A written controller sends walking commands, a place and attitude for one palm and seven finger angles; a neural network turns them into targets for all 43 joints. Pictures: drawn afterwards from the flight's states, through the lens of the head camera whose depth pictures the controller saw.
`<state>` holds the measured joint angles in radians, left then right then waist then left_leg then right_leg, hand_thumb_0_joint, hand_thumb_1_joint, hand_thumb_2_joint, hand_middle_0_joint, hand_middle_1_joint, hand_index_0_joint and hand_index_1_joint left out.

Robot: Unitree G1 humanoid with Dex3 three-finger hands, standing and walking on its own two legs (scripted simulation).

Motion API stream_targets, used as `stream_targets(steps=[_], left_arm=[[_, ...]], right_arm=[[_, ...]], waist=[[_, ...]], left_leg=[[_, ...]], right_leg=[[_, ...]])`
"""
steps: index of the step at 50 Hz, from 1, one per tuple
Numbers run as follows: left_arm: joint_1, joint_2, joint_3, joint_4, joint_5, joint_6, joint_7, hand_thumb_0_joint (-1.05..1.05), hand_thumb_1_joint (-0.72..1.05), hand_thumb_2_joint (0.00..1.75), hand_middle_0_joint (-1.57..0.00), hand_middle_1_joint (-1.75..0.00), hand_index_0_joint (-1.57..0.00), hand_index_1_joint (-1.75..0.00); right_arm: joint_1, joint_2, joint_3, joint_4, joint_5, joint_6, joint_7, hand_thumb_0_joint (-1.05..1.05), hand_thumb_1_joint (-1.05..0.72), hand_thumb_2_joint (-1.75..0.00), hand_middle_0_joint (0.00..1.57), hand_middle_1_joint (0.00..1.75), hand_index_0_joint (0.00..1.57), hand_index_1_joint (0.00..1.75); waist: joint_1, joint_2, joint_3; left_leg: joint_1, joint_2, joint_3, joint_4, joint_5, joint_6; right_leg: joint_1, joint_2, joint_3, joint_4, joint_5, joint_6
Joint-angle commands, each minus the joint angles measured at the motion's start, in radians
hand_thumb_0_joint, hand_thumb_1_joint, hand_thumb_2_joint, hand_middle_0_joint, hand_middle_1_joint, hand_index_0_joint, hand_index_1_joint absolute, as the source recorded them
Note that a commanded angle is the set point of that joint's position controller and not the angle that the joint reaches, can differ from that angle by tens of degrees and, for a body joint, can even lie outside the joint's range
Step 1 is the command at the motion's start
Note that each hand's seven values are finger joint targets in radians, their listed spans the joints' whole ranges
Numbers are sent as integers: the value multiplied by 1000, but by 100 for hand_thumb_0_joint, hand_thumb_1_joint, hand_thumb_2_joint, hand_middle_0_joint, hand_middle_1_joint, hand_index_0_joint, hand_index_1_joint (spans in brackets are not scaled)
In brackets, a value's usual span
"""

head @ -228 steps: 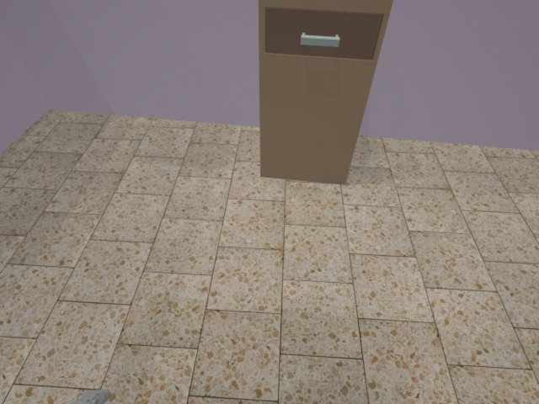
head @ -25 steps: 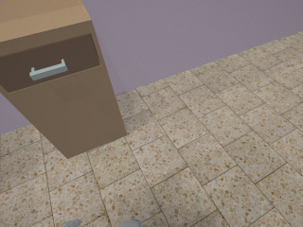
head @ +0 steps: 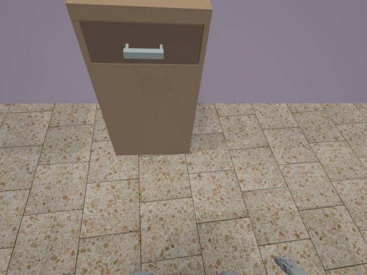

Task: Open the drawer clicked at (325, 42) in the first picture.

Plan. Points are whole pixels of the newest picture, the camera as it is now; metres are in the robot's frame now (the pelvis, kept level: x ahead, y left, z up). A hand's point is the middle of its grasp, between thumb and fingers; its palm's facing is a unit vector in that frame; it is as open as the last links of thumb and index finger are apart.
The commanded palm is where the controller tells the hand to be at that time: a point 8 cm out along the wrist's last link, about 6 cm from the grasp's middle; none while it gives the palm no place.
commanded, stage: turn to face it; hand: left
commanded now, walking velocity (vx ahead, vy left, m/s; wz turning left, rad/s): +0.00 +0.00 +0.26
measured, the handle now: (144, 50) +0.81 +0.22 +0.00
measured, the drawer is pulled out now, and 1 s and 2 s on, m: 0.00 0.00 0.00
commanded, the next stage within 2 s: take the last steps up to it in 0.16 s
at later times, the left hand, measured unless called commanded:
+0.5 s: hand out of the picture +0.01 +0.14 -0.14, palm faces +0.17 -0.96 -0.24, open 7.3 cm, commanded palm none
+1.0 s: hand out of the picture +0.02 +0.17 -0.17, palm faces +0.18 -0.98 -0.10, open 7.4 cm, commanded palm none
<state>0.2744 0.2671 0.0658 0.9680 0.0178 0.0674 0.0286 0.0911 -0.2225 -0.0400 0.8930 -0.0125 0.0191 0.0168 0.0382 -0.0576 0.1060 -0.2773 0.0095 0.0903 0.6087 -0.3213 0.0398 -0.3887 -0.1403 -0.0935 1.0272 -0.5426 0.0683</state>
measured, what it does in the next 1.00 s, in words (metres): walks ahead: right foot, then left foot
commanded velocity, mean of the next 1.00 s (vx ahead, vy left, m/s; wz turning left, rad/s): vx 0.23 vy -0.06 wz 0.04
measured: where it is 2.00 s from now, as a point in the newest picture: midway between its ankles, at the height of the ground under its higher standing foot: (180, 250)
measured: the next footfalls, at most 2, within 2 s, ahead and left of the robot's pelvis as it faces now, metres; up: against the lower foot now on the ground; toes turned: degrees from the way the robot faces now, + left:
right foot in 0.36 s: +0.04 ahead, -0.13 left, +0.00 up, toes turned +1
left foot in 0.86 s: +0.15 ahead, +0.13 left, +0.00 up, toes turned +17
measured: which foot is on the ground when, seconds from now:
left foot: down 0.00-0.36, up 0.38-0.84, down 0.86-1.00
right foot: up 0.00-0.34, down 0.36-0.86, up 0.88-1.00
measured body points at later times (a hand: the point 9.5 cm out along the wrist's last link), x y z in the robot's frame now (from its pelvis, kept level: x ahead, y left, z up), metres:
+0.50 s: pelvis +0.01 -0.04 +0.02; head +0.00 -0.07 +0.46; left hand +0.00 +0.19 -0.12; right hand +0.05 -0.28 -0.15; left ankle -0.01 +0.10 -0.66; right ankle +0.00 -0.13 -0.73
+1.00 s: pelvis +0.11 +0.03 +0.01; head +0.11 +0.05 +0.46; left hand +0.01 +0.22 -0.16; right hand +0.22 -0.19 -0.12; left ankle +0.11 +0.12 -0.73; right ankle +0.08 -0.11 -0.65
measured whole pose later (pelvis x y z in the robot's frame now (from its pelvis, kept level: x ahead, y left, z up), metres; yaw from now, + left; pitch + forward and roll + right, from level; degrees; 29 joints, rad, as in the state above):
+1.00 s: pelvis +0.11 +0.03 +0.01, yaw +5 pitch -1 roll +0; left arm 0.42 0.14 0.05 1.17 0.03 0.01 0.00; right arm 0.19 -0.13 -0.06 1.02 -0.01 -0.08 -0.03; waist 0.02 -0.05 0.02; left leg -0.20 0.05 0.19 0.49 -0.26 0.04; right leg -0.40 -0.08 -0.07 1.09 -0.35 0.00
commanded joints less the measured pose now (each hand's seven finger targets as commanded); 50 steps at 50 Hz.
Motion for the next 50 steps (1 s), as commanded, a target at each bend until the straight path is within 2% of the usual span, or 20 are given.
stream_targets(steps=[1,9,13,16,17,18,19,20,21,23,26,33,37,39,41,42,43,44,47,50], left_arm=[[-44,62,17,-89,-3,-32,-9,0,90,90,-20,-30,-20,-30],[-55,35,8,-82,-3,-25,-10,0,90,90,-20,-30,-20,-30],[-49,13,0,-82,-7,-39,-4,0,90,90,-20,-30,-20,-30],[71,0,-4,-27,-3,-61,-9,0,90,90,-20,-30,-20,-30],[110,38,0,-10,8,-74,-8,0,90,90,-20,-30,-20,-30],[149,116,14,-1,24,-88,-3,0,90,90,-20,-30,-20,-30],[139,153,13,-20,12,-81,-1,0,90,90,-20,-30,-20,-30],[101,125,10,-30,10,-83,2,0,90,90,-20,-30,-20,-30],[72,94,12,-19,5,-95,3,0,90,90,-20,-30,-20,-30],[54,25,-10,-2,1,-108,0,0,90,90,-20,-30,-20,-30],[122,-8,-17,30,-2,-127,-5,0,90,90,-20,-30,-20,-30],[246,-18,-15,113,11,-141,-3,0,90,90,-20,-30,-20,-30],[275,-14,-13,160,16,-135,-4,0,90,90,-20,-30,-20,-30],[258,-14,-12,170,12,-131,-5,0,90,90,-20,-30,-20,-30],[234,-33,-12,175,0,-126,-8,0,90,90,-20,-30,-20,-30],[253,-78,-20,166,-5,-125,-15,0,90,90,-20,-30,-20,-30],[221,-107,-30,132,-6,-124,-22,0,90,90,-20,-30,-20,-30],[157,-65,-20,104,6,-113,-19,0,90,90,-20,-30,-20,-30],[122,-79,-8,132,15,-97,-37,0,90,90,-20,-30,-20,-30],[155,-116,-4,130,19,-79,-42,0,90,90,-20,-30,-20,-30]], right_arm=[[61,-178,-41,-28,-7,-7,-33,0,-90,-90,20,30,20,30],[100,-169,-43,-2,-8,-4,-29,0,-90,-90,20,30,20,30],[105,-163,-48,10,-14,1,-29,0,-90,-90,20,30,20,30],[99,-136,-42,24,-10,-2,-28,0,-90,-90,20,30,20,30],[112,-98,-39,30,-4,-4,-24,0,-90,-90,20,30,20,30],[133,-15,-20,16,5,-7,-22,0,-90,-90,20,30,20,30],[80,-52,-28,-11,-7,-1,-18,0,-90,-90,20,30,20,30],[80,-77,-38,-4,-16,2,-9,0,-90,-90,20,30,20,30],[93,-70,-42,24,-21,7,-5,0,-90,-90,20,30,20,30],[148,-58,-44,75,-24,4,2,0,-90,-90,20,30,20,30],[175,-21,-41,104,-21,-5,4,0,-90,-90,20,30,20,30],[60,-1,-37,83,-16,-23,6,0,-90,-90,20,30,20,30],[10,37,-24,76,-10,-46,5,0,-90,-90,20,30,20,30],[71,40,-20,99,-9,-57,-1,0,-90,-90,20,30,20,30],[237,8,-26,161,-13,-75,-18,0,-90,-90,20,30,20,30],[363,-89,-49,197,-17,-83,-29,0,-90,-90,20,30,20,30],[471,-176,-68,218,-19,-81,-39,0,-90,-90,20,30,20,30],[466,-184,-67,218,-15,-68,-46,0,-90,-90,20,30,20,30],[268,-38,-30,174,-9,-79,-48,0,-90,-90,20,30,20,30],[269,-4,-25,164,-10,-95,-50,0,-90,-90,20,30,20,30]], waist=[[-47,227,-124],[-54,218,-100],[-52,223,-115],[-3,161,-160],[12,51,-155],[22,-232,-139],[43,-258,-42],[16,-163,6],[-5,-202,45],[-42,-100,63],[-37,-47,15],[7,-57,26],[20,-91,18],[-10,-85,-5],[-87,-2,-75],[-132,205,-164],[-158,377,-192],[-159,250,-140],[-75,174,30],[-41,151,9]], left_leg=[[147,253,-219,-249,639,121],[110,227,-263,-318,346,127],[97,232,-314,-282,383,133],[-24,187,-307,-237,26,83],[-131,113,-253,-138,-116,34],[-310,-23,-107,124,-228,-34],[-352,-8,-116,270,-268,-38],[-353,14,-133,369,-195,-35],[-364,30,-141,420,-112,-32],[-332,58,-110,480,11,-43],[-327,65,-72,469,91,-65],[-367,111,-29,286,52,-70],[-256,85,21,107,-22,-49],[-115,59,52,-2,20,-38],[179,39,67,-155,118,-23],[400,212,-166,-209,59,26],[483,452,-474,-348,53,115],[406,502,-513,-401,-31,157],[115,376,-274,-457,-35,88],[81,319,-127,-456,119,78]], right_leg=[[-118,11,73,128,100,7],[-59,53,50,-100,129,16],[37,85,44,-277,115,0],[279,105,28,-542,260,-11],[396,59,85,-668,234,-20],[460,-173,399,-827,-6,-98],[290,-286,526,-930,-190,-175],[185,-276,519,-978,-290,-201],[158,-225,485,-984,-232,-174],[160,-147,301,-931,-31,-142],[245,-96,175,-888,196,-150],[336,-142,202,-891,260,-224],[336,-139,187,-825,427,-236],[293,-111,152,-761,464,-216],[184,-33,76,-550,528,-168],[9,39,22,-310,372,-120],[-194,121,-39,-49,0,-79],[-239,88,50,87,-24,-98],[-209,-2,83,136,194,-80],[-170,1,70,103,298,-57]])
